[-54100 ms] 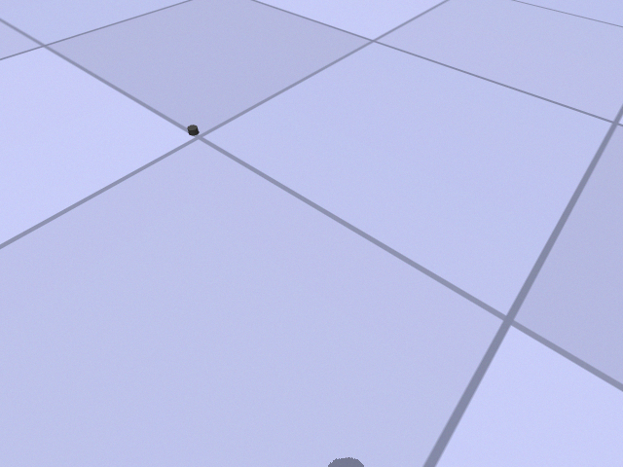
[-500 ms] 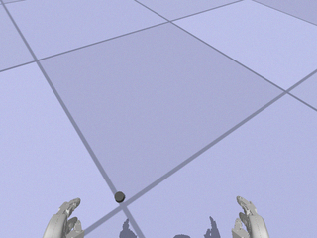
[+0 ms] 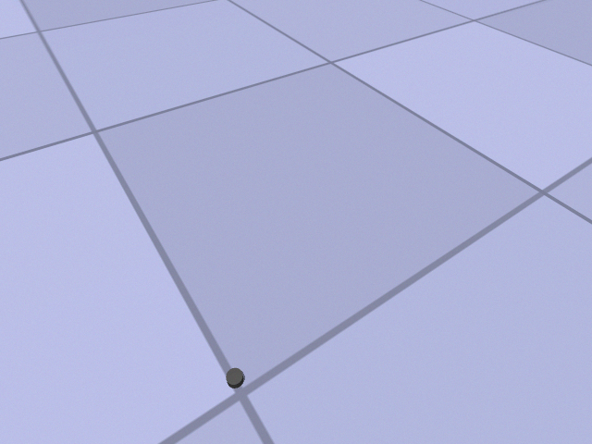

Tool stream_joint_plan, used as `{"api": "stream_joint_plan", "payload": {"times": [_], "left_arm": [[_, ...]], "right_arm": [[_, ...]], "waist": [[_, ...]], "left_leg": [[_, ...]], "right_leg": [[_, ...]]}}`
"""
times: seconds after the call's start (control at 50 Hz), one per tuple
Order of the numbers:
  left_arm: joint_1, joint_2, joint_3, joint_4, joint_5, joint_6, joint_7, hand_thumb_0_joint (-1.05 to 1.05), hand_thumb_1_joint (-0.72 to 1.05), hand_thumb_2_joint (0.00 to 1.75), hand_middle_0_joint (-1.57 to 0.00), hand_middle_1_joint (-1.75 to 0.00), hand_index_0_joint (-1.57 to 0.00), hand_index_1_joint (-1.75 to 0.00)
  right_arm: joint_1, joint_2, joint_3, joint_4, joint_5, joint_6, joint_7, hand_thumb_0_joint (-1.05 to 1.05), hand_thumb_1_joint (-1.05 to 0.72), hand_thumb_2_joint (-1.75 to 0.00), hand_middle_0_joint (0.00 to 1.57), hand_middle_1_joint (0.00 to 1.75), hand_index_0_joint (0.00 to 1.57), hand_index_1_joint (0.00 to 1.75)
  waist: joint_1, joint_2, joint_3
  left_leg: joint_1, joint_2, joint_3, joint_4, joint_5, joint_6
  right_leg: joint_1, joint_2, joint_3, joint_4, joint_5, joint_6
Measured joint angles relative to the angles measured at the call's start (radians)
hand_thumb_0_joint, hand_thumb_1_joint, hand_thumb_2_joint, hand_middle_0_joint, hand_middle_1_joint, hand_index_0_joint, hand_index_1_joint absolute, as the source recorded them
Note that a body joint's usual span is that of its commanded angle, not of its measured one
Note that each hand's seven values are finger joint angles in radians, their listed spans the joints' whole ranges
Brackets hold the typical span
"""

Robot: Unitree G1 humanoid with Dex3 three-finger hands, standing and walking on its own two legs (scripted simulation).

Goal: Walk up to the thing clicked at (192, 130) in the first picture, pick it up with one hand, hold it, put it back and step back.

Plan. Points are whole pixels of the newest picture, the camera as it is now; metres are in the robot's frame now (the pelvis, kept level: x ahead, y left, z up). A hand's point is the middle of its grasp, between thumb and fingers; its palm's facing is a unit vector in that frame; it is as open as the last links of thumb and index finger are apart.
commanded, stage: stand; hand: left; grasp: from above
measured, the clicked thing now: (234, 378) +0.47 +0.19 -0.75
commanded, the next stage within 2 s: step back in 1.98 s
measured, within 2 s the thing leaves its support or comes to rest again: neither
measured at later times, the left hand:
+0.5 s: hand out of the picture +0.04 +0.23 -0.15, palm faces +0.03 -0.94 -0.34, open 7.4 cm
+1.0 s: hand out of the picture +0.07 +0.22 -0.15, palm faces +0.02 -0.94 -0.33, open 7.4 cm
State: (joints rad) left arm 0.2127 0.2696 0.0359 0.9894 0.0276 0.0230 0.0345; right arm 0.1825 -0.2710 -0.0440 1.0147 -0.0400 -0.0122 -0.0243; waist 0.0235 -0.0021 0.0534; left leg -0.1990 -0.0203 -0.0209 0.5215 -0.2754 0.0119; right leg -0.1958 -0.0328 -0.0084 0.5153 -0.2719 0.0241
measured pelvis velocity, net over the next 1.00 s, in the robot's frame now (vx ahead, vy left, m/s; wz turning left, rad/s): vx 0.00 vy -0.02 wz -0.01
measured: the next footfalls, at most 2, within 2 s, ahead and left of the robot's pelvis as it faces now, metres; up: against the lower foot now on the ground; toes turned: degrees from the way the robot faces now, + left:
none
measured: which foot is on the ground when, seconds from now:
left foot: down 0.00-1.00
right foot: down 0.00-1.00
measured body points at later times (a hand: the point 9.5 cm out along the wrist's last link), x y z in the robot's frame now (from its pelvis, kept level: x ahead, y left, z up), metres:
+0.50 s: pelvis -0.01 -0.01 +0.01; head -0.01 -0.02 +0.46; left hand +0.04 +0.27 -0.13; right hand +0.05 -0.30 -0.13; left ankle +0.01 +0.11 -0.74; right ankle +0.01 -0.14 -0.74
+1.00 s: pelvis +0.00 -0.02 +0.01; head +0.01 -0.02 +0.46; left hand +0.07 +0.27 -0.13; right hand +0.06 -0.31 -0.13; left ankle +0.01 +0.11 -0.74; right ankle +0.01 -0.14 -0.74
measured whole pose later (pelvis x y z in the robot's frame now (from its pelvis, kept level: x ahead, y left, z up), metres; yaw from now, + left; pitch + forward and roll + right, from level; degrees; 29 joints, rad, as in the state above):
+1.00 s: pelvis +0.00 -0.02 +0.01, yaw +0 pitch -3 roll +0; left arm 0.11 0.31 0.03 1.17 0.01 0.00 0.02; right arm 0.13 -0.31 -0.02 1.14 -0.02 -0.01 -0.02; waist 0.01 0.01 0.06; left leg -0.10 0.02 -0.03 0.33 -0.18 -0.02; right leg -0.10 0.00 -0.01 0.33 -0.18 0.00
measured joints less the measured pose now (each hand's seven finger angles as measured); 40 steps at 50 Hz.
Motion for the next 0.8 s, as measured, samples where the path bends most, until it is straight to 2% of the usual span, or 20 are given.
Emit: {"api": "stream_joint_plan", "payload": {"times": [0.28,0.8], "left_arm": [[-0.037,0.012,-0.003,0.127,-0.001,-0.015,-0.004,0.01,0.9,0.9,-0.2,-0.3,-0.2,-0.3],[-0.092,0.03,-0.007,0.176,-0.01,-0.025,-0.016,0.01,0.9,0.9,-0.2,-0.3,-0.2,-0.3]], "right_arm": [[-0.023,-0.008,0.001,0.084,0.01,0.008,0.004,0.01,-0.9,-0.89,0.21,0.3,0.2,0.3],[-0.039,-0.039,0.021,0.124,0.018,0.007,0.009,0.01,-0.9,-0.89,0.21,0.3,0.2,0.3]], "waist": [[-0.002,0.015,0.003],[-0.014,0.013,0.011]], "left_leg": [[0.082,0.008,-0.005,-0.134,0.077,-0.011],[0.094,0.034,-0.009,-0.178,0.096,-0.031]], "right_leg": [[0.077,0.007,-0.006,-0.122,0.069,-0.008],[0.092,0.033,-0.01,-0.176,0.096,-0.027]]}}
